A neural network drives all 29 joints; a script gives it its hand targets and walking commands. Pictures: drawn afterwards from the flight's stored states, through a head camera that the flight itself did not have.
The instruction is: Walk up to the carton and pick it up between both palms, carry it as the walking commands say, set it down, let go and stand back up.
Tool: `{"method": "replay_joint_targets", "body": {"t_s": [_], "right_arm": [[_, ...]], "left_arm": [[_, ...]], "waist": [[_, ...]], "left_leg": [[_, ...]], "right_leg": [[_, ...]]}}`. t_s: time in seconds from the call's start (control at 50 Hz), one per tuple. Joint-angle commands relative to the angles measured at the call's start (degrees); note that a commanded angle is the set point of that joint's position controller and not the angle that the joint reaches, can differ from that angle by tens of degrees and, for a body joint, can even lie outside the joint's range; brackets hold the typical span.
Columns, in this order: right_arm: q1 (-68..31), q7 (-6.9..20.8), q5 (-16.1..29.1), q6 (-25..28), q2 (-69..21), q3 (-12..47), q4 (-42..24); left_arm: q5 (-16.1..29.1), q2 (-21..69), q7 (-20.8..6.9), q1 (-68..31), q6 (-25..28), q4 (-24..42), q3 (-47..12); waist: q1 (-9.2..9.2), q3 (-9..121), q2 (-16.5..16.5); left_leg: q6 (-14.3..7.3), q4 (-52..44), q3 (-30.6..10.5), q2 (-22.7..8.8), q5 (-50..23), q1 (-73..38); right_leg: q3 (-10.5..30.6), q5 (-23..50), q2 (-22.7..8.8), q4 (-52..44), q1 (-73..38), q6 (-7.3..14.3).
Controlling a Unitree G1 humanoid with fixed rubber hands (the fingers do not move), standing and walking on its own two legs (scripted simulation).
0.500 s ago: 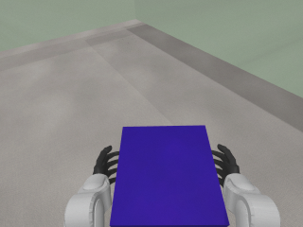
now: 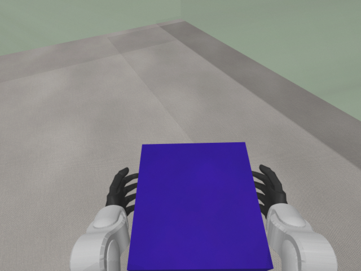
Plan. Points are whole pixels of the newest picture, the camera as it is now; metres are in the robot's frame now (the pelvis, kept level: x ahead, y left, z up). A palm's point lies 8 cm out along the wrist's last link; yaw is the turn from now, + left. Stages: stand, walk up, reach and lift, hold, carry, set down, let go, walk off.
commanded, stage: carry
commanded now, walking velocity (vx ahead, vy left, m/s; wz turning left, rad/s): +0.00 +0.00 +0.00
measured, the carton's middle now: (194, 217) +0.25 +0.01 +0.03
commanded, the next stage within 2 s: none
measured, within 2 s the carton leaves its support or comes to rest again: neither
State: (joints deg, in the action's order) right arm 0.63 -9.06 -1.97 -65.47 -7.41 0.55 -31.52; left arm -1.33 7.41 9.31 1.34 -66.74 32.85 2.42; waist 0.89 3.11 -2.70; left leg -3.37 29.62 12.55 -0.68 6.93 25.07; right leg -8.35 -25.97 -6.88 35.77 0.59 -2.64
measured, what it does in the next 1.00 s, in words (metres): walks ahead: right foot, then left foot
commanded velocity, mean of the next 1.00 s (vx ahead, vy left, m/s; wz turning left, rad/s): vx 0.00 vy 0.00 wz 0.00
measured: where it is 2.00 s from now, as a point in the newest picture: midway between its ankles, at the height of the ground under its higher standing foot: outside the picture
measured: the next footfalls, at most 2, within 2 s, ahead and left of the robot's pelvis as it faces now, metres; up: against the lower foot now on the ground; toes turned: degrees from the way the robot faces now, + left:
right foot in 0.26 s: +0.23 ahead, -0.11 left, +0.00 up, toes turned -10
left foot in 0.80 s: +0.30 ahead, +0.14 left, +0.00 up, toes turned +11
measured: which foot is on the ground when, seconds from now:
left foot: down 0.00-0.68, up 0.70-0.78, down 0.80-1.00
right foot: down 0.00-0.00, up 0.02-0.24, down 0.26-1.00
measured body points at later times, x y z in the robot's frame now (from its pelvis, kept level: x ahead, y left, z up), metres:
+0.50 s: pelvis +0.22 +0.01 +0.02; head +0.21 +0.00 +0.47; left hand +0.47 +0.16 +0.10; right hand +0.48 -0.13 +0.10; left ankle +0.09 +0.09 -0.71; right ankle +0.19 -0.10 -0.71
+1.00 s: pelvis +0.30 +0.03 +0.01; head +0.30 +0.03 +0.46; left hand +0.55 +0.19 +0.08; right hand +0.56 -0.10 +0.08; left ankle +0.26 +0.13 -0.72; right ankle +0.19 -0.11 -0.72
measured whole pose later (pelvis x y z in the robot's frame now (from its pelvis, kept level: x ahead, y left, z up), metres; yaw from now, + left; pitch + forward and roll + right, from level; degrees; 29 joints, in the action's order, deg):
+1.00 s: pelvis +0.30 +0.03 +0.01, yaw +1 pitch +5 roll +1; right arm -0.5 -8.8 -2.0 -65.7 -7.4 -0.9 -26.7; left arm -2.2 7.4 9.3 0.3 -66.7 27.7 2.4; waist 0.6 5.9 -0.8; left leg -0.9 34.9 9.7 -2.6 19.2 17.9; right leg -6.7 -23.1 -6.1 30.3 9.4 -3.6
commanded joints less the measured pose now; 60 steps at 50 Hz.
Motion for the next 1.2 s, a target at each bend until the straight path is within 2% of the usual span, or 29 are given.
{"method": "replay_joint_targets", "body": {"t_s": [0.0, 0.02, 0.06, 0.1, 0.14, 0.2, 0.22, 0.26, 0.3, 0.4, 0.48, 0.6, 0.62, 0.64, 0.66, 0.68, 0.72, 0.74, 0.76, 0.78, 0.8, 0.82, 0.9, 0.92, 0.96, 0.98, 1.04, 1.06, 1.18], "right_arm": [[-14.07, 4.91, 13.44, -0.68, -44.25, 30.65, -2.35], [-16.78, 5.63, 14.76, 0.25, -47.41, 31.49, -4.22], [-23.36, 6.67, 16.92, 1.06, -49.8, 33.63, -6.83], [-21.13, 7.2, 15.98, 1.49, -50.48, 32.52, -4.18], [-21.65, 7.68, 16.7, 1.86, -49.62, 34.05, -5.48], [-20.24, 7.54, 16.31, 0.95, -47.26, 33.83, -3.23], [-19.92, 7.23, 15.98, 0.7, -45.92, 33.29, -3.96], [-18.92, 6.69, 14.4, -0.8, -43.79, 32.33, -2.33], [-20.01, 6.67, 14.08, -1.28, -43.7, 32.16, -2.1], [-17.81, 6.23, 13.99, -1.07, -45.43, 31.22, -0.26], [-21.19, 6.37, 14.7, -0.26, -47.4, 32.42, -3.16], [-20.37, 7.01, 14.99, 0.56, -46.28, 31.07, -2.94], [-20.41, 6.81, 14.72, 0.28, -46.81, 30.56, -2.58], [-22.58, 6.6, 15.0, 0.61, -45.34, 31.4, -5.11], [-20.23, 6.29, 14.54, 0.2, -44.52, 31.05, -3.56], [-21.5, 6.09, 14.58, -0.33, -45.02, 31.99, -3.54], [-21.49, 6.93, 16.36, 0.1, -47.11, 33.31, -3.73], [-20.0, 7.05, 15.68, 0.35, -46.53, 33.06, -3.49], [-19.88, 7.34, 15.31, 0.64, -48.23, 32.0, -1.92], [-20.58, 7.37, 14.23, 0.13, -46.6, 31.56, -0.61], [-14.29, 6.8, 11.21, -0.87, -41.83, 26.84, 4.76], [-14.78, 6.36, 11.13, -0.42, -42.66, 27.21, 3.33], [-22.18, 6.26, 12.53, 1.28, -46.61, 28.37, -2.46], [-22.63, 6.13, 12.65, 1.14, -47.81, 29.75, -2.17], [-21.94, 6.64, 13.43, 1.73, -49.03, 30.05, -3.97], [-20.85, 6.6, 14.05, 1.68, -48.86, 31.33, -4.38], [-18.3, 6.48, 12.69, 0.43, -47.07, 30.53, -1.7], [-20.3, 6.62, 13.46, 0.65, -46.74, 31.52, -3.52], [-19.16, 6.93, 14.79, -0.25, -46.7, 32.25, -3.1]], "left_arm": [[15.55, 41.81, -7.25, -19.85, -0.29, 6.22, -37.24], [16.68, 44.53, -7.53, -23.07, 0.46, 8.38, -39.39], [14.88, 47.91, -8.11, -19.91, 0.89, 4.17, -36.92], [14.55, 49.27, -7.92, -20.93, 2.05, 4.24, -37.31], [13.14, 49.48, -7.19, -19.2, 2.67, 3.63, -36.49], [12.67, 47.23, -6.53, -18.51, 2.2, 2.78, -35.98], [12.56, 46.24, -6.5, -17.55, 1.76, 2.86, -35.43], [12.88, 44.61, -6.63, -19.98, 0.69, 1.76, -35.68], [13.64, 45.03, -6.89, -21.55, 0.68, 0.49, -35.22], [14.32, 46.52, -7.12, -19.48, 0.32, -1.59, -35.9], [15.11, 48.46, -7.6, -23.95, 1.26, 0.92, -37.1], [14.22, 47.43, -6.98, -24.47, 1.55, 3.25, -38.24], [14.51, 47.44, -7.02, -25.27, 1.09, 3.33, -37.63], [14.06, 47.3, -7.16, -21.99, 1.31, 1.69, -36.4], [13.58, 46.16, -6.96, -19.61, 0.97, 0.43, -36.1], [13.3, 45.49, -6.99, -19.38, 0.85, -0.24, -35.6], [13.61, 47.57, -6.85, -20.4, 1.59, 2.18, -36.08], [13.35, 47.81, -6.76, -18.72, 1.62, 0.84, -36.29], [14.06, 47.44, -6.86, -23.23, 1.96, 4.82, -37.6], [13.25, 45.55, -7.13, -22.03, 1.07, 2.32, -37.3], [12.82, 42.96, -6.77, -20.47, -0.12, -0.1, -37.68], [13.42, 42.65, -7.04, -21.78, -0.32, 1.04, -37.95], [16.52, 48.3, -7.82, -26.36, 0.54, 2.2, -39.01], [16.49, 48.24, -8.14, -25.96, 1.26, 3.0, -38.84], [17.16, 50.16, -7.78, -26.25, 1.99, 4.36, -39.72], [15.95, 48.72, -7.57, -22.14, 2.15, 3.75, -37.74], [15.49, 46.35, -7.44, -23.64, 1.59, 3.6, -37.44], [14.59, 46.57, -7.47, -21.1, 1.39, 2.13, -36.52], [13.52, 46.24, -7.07, -19.14, 0.87, 1.34, -35.49]], "waist": [[-2.88, 21.97, 16.59], [-2.84, 22.02, 11.72], [-1.52, 19.2, 2.22], [-1.3, 16.33, 9.98], [-1.43, 16.41, 10.64], [-0.93, 17.18, 10.35], [-0.76, 17.45, 9.55], [-1.29, 16.79, 1.83], [-1.14, 18.22, -3.59], [-1.35, 20.07, 0.36], [-1.57, 18.89, -0.09], [-1.09, 13.68, 10.75], [-1.03, 15.89, 9.46], [0.16, 17.36, 4.35], [0.78, 16.22, -4.28], [1.24, 14.28, -15.53], [0.13, 15.14, -7.12], [-0.62, 16.06, -6.81], [-1.29, 18.79, 0.08], [-0.77, 16.62, 1.42], [-0.46, 14.98, 12.68], [-0.39, 16.38, 15.42], [-1.06, 15.75, 9.1], [-1.0, 17.24, 5.04], [-1.21, 21.23, 8.17], [-0.99, 20.82, 5.14], [-1.4, 18.21, -1.42], [-0.94, 19.91, -0.36], [-0.92, 18.29, 5.37]], "left_leg": [[-14.73, -8.67, -36.55, -23.35, -35.94, -43.22], [-13.42, -7.18, -30.48, -22.05, -44.77, -41.69], [-8.42, -11.56, -21.34, -19.12, -34.2, -30.26], [-5.23, -13.07, -13.69, -15.73, -29.08, -24.63], [-3.92, -9.54, -8.31, -13.08, -40.47, -26.17], [-0.34, -6.62, -4.64, -10.3, -29.44, -21.17], [0.71, -5.21, -4.37, -8.83, -26.33, -19.15], [4.77, 0.32, -3.93, -6.89, -9.26, -12.21], [5.76, -1.04, -5.82, -6.36, 0.68, -11.89], [5.84, -0.66, -6.24, -9.09, -26.35, -20.29], [6.0, -1.79, -3.41, -6.81, -27.71, -18.55], [7.14, 2.22, 0.72, -6.15, -58.0, -26.24], [6.57, 5.41, -0.51, -6.44, -56.3, -23.21], [7.25, 13.38, 1.5, -4.51, -48.38, -13.26], [7.72, 16.81, -1.51, -1.51, -16.26, 4.39], [7.4, 17.46, -3.87, 1.46, 27.45, 19.02], [3.45, 4.74, -10.89, -2.32, 24.83, 9.64], [2.44, -6.91, -8.17, -2.21, 10.2, -3.35], [2.79, -12.68, -2.88, -0.86, -8.05, -16.12], [1.63, -8.18, -5.61, -3.98, -20.14, -24.3], [-0.9, -5.09, -17.12, -14.86, -45.79, -27.86], [-4.13, -2.17, -17.45, -17.83, -53.37, -24.82], [1.34, 5.64, -7.75, -9.29, -50.27, -21.35], [1.75, 5.01, -8.0, -8.96, -51.39, -22.07], [0.96, 5.33, -8.38, -9.86, -53.43, -27.32], [0.68, 7.42, -7.79, -9.4, -53.25, -27.38], [2.8, 5.48, -6.16, -6.77, -30.08, -17.8], [2.68, 4.36, -6.18, -5.95, -24.88, -17.19], [1.64, 5.4, -7.22, -8.31, -41.61, -21.95]], "right_leg": [[6.01, -5.46, 5.82, 36.9, 36.17, 0.14], [9.32, -3.66, 3.06, 36.62, 35.76, 0.39], [10.2, 1.38, -0.53, 21.85, 27.37, -0.46], [5.61, 3.45, 1.14, 7.64, 22.08, -0.45], [2.29, 7.43, 3.9, -2.41, 18.58, -0.3], [-2.02, 21.86, 3.9, -10.28, 10.82, 0.67], [-0.4, 25.03, 2.15, -13.38, 6.8, 1.4], [8.75, 54.23, -7.6, -10.62, 1.32, 5.37], [10.99, 62.9, -9.61, -9.49, -1.82, 7.97], [3.28, 58.43, -4.6, -4.51, 1.11, 4.04], [2.0, 63.53, -2.43, -2.22, -0.08, 4.28], [-5.49, 33.3, 6.16, -10.66, 7.88, 2.14], [-4.69, 36.52, 5.21, -12.36, 3.69, 2.17], [-1.69, 52.29, 3.89, -13.04, -8.03, 3.35], [5.75, 73.66, -1.5, -8.87, -21.37, 5.84], [13.17, 95.68, -8.85, -4.99, -30.86, 9.93], [10.99, 82.94, -10.83, -4.47, -18.74, 8.63], [5.69, 68.01, -7.36, -3.25, -8.42, 5.97], [1.66, 50.14, -4.2, -1.94, -0.12, 3.6], [2.34, 28.29, -1.64, -3.9, 11.71, 1.85], [1.62, 6.97, 1.61, -1.19, 20.64, -0.12], [2.94, -1.09, 1.06, -3.47, 17.52, 0.36], [0.79, 29.03, 0.54, -5.44, 13.07, -0.96], [-0.52, 28.49, 1.82, -5.17, 11.66, -0.97], [-1.35, 24.6, 1.71, -4.99, 12.27, -0.73], [-1.74, 29.43, 1.26, -7.17, 11.57, -0.65], [1.54, 49.05, -1.71, -5.58, 4.95, 0.27], [2.18, 50.76, -2.61, -5.13, 2.58, 1.12], [-0.7, 35.05, 1.0, -7.13, 8.97, 0.37]]}}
